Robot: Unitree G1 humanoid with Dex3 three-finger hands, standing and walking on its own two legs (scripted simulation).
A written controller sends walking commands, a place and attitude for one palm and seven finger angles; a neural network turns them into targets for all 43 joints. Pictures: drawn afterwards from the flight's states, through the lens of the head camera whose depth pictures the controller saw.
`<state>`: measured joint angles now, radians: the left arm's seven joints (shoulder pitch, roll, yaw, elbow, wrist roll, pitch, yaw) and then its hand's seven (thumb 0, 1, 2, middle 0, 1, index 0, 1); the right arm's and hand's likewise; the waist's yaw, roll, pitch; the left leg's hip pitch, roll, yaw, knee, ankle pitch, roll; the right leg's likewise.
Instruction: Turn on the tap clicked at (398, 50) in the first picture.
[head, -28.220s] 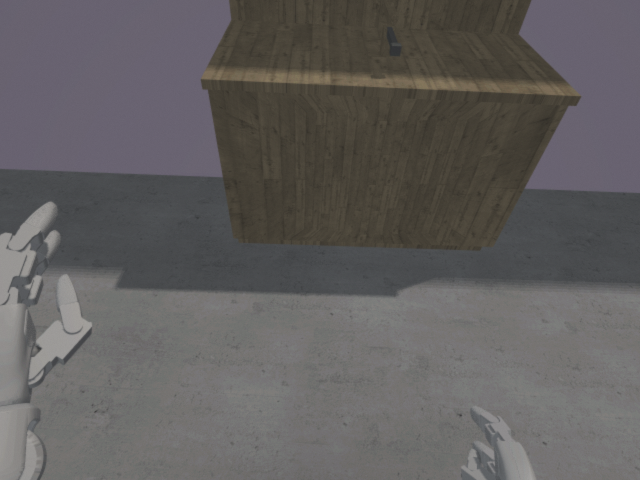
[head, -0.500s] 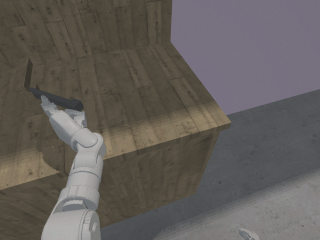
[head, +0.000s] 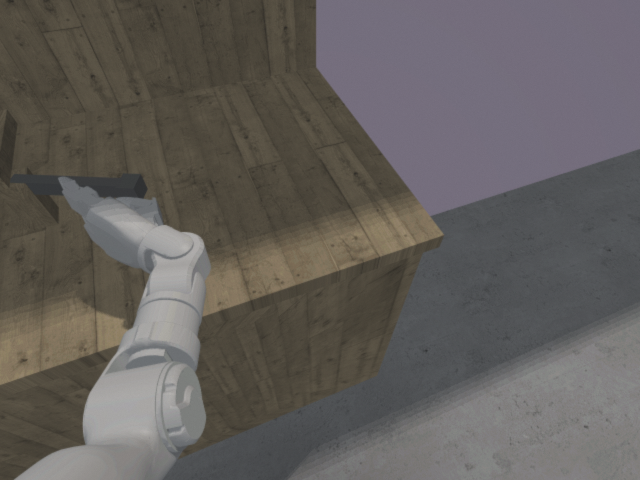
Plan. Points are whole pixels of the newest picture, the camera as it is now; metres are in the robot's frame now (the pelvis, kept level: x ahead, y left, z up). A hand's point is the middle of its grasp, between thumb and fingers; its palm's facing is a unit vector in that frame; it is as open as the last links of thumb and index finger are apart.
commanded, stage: push the lever round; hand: left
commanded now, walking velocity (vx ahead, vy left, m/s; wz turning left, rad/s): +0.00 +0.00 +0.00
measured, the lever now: (132, 188) +0.48 +0.24 +0.10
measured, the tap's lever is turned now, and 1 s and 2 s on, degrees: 66 82 82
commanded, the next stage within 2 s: lift the hand up off the lever in 0.48 s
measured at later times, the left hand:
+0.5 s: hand (161, 191) +0.48 +0.20 +0.09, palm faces +0.83 -0.54 -0.12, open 8.2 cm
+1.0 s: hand (157, 178) +0.49 +0.21 +0.10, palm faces +0.82 -0.56 -0.10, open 7.8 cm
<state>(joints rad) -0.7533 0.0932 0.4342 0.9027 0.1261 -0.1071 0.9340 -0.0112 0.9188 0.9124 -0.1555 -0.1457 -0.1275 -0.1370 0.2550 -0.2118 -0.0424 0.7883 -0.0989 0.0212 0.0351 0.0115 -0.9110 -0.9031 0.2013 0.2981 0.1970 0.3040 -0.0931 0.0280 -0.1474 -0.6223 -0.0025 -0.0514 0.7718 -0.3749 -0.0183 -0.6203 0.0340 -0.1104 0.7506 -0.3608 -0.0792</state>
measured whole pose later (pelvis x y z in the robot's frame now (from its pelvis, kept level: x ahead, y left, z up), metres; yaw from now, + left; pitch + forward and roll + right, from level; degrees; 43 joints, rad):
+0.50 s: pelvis +0.00 +0.00 +0.00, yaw +0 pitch +15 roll +0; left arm -0.87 0.16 0.49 1.04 0.17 -0.14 0.95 0.01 0.90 0.89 -0.16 -0.15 -0.08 -0.11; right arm 0.31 -0.21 -0.04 0.80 -0.12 0.00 0.06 0.01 -0.91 -0.90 0.20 0.30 0.20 0.30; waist -0.13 0.03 -0.15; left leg -0.68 0.00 -0.05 0.80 -0.38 -0.02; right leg -0.68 0.04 -0.11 0.77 -0.36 -0.08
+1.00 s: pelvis +0.01 +0.01 +0.00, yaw -1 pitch +15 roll -1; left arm -0.86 0.16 0.50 0.99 0.15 -0.10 0.92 0.01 0.90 0.90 -0.16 -0.15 -0.15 -0.14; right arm 0.34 -0.21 -0.05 0.80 -0.12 0.01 0.08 0.01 -0.91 -0.90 0.20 0.30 0.20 0.30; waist -0.13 0.04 -0.16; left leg -0.64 0.01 -0.03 0.77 -0.39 -0.01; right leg -0.63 0.04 -0.09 0.73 -0.36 -0.07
